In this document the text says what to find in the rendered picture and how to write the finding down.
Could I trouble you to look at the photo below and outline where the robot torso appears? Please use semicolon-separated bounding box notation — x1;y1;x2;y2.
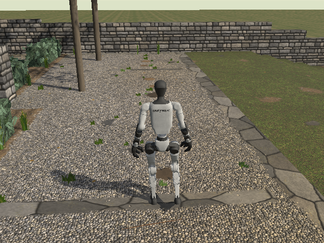
149;100;173;152

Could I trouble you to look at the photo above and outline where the left robot foot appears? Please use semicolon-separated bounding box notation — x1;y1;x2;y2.
150;193;157;205

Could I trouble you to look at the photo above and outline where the robot right upper arm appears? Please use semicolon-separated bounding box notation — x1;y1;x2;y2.
172;102;186;129

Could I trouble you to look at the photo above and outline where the right robot hand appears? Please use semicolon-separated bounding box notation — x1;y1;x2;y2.
180;141;192;152

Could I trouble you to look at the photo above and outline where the left robot forearm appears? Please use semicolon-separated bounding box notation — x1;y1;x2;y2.
133;123;143;147

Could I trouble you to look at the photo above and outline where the robot left upper arm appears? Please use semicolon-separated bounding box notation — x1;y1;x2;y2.
137;102;150;131

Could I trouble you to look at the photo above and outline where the left robot hand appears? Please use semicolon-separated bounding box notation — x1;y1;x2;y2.
132;146;143;158

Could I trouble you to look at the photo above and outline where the right robot forearm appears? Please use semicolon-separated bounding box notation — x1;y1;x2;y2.
181;122;191;143

